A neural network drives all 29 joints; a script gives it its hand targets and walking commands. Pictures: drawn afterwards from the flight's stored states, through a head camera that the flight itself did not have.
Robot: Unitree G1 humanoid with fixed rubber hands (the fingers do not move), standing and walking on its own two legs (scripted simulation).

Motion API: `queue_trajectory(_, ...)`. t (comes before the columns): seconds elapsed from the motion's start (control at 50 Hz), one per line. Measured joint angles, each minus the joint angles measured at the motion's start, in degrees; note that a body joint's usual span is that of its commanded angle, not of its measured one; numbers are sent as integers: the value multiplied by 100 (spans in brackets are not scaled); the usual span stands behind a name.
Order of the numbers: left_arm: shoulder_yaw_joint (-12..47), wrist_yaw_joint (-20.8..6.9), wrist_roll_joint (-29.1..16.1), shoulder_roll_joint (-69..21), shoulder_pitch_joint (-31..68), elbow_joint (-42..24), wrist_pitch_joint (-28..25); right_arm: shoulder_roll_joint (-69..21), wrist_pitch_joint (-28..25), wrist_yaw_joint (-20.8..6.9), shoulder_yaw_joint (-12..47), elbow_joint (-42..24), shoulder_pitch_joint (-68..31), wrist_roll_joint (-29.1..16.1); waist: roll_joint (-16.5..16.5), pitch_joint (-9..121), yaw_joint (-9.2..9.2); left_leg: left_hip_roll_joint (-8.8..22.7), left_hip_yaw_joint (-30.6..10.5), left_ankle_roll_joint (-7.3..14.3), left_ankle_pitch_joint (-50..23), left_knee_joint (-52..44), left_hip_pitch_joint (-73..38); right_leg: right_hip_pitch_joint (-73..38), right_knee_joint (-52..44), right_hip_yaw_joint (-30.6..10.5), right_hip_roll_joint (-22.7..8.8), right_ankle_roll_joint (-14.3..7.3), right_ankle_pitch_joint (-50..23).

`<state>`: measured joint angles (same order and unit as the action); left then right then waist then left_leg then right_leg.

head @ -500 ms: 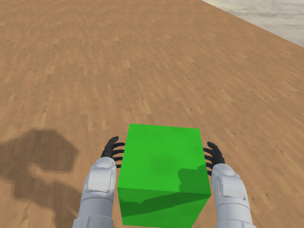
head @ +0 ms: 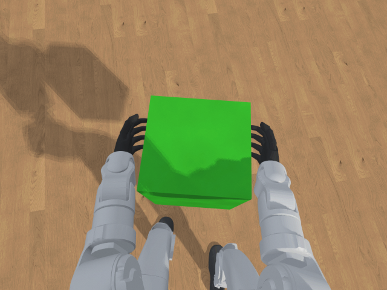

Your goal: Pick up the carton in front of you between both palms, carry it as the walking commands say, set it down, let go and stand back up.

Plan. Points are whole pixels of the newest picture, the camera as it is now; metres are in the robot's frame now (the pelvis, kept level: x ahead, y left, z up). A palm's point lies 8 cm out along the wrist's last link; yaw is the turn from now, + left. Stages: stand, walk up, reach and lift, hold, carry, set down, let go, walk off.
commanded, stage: set down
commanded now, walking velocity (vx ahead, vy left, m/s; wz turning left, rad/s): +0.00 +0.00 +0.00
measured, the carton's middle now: (196, 160) +0.39 +0.04 -0.16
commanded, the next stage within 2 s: none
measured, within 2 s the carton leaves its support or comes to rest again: neither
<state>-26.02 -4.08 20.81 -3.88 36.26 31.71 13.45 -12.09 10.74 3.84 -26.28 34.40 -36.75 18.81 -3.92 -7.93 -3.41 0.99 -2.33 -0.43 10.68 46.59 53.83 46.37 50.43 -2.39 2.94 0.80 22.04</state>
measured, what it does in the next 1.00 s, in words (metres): lowers itself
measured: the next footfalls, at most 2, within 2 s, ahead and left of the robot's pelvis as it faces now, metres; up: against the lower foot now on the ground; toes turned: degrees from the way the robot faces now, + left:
none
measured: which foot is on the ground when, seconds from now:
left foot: down 0.00-1.00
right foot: down 0.00-1.00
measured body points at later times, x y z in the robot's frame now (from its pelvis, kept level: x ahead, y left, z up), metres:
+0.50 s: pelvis -0.02 +0.00 -0.13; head +0.24 +0.05 +0.23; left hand +0.44 +0.22 -0.23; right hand +0.46 -0.08 -0.22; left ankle +0.11 +0.12 -0.69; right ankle +0.02 -0.13 -0.69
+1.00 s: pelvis -0.05 +0.00 -0.24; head +0.29 +0.06 +0.05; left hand +0.46 +0.24 -0.38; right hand +0.50 -0.06 -0.37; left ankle +0.11 +0.12 -0.69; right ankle +0.02 -0.13 -0.69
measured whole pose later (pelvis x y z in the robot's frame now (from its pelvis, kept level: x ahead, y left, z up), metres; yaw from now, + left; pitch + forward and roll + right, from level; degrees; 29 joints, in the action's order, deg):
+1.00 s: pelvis -0.05 +0.00 -0.24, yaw -6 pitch +47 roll -5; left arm -27.3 -0.7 13.6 7.3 67.3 38.0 19.6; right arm 0.0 16.0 8.1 -24.7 43.8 -71.2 9.0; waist -6.7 -0.8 -6.8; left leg 1.3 -4.4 -0.8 20.8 99.5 125.7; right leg 116.6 105.2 -0.7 6.7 2.9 35.8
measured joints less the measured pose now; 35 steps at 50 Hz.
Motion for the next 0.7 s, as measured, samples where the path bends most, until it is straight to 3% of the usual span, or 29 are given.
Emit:
queue_trajectory(0.1,361,109,-532,268,141,-192,-278,206,-277,304,579,-326,2,-848,-91,427,-48,79,-69,-63,187,804,1534,1531,817,52,123,-24,202)
queue_trajectory(0.16,399,126,-650,351,300,-208,-237,267,-230,395,658,-389,-133,-1062,-158,778,-57,102,-71,-86,326,1247,2216,2222,1285,51,167,-27,354)
queue_trajectory(0.44,-258,-58,-200,383,1373,173,361,240,326,218,-162,-17,-1264,-509,-201,1428,-140,73,-83,-53,710,2731,4191,4158,2816,67,213,36,827)
queue_trajectory(0.7,-33,251,-555,662,2123,157,493,766,415,290,71,193,-2170,-942,-257,1337,-185,65,-128,7,951,4169,6027,5897,4236,107,292,181,1161)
